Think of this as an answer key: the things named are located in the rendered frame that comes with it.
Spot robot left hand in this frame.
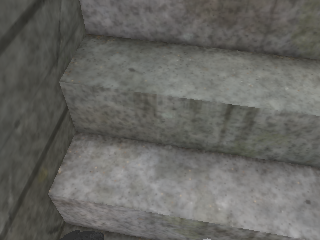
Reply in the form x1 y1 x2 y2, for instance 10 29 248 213
60 230 105 240

